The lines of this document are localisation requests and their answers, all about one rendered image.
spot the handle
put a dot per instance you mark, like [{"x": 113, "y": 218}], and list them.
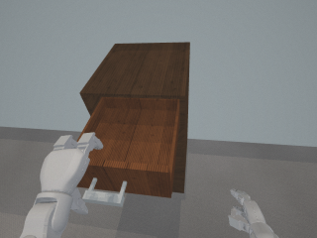
[{"x": 105, "y": 198}]

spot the drawer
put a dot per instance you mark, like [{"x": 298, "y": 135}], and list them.
[{"x": 139, "y": 137}]

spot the robot right hand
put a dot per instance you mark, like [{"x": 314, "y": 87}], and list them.
[{"x": 242, "y": 218}]

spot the robot left hand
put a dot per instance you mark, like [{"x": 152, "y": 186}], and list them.
[{"x": 64, "y": 167}]

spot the robot left forearm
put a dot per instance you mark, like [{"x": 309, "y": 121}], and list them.
[{"x": 49, "y": 215}]

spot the cabinet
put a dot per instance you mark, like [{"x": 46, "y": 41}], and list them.
[{"x": 146, "y": 70}]

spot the robot right forearm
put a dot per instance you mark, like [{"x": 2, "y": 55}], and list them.
[{"x": 261, "y": 230}]

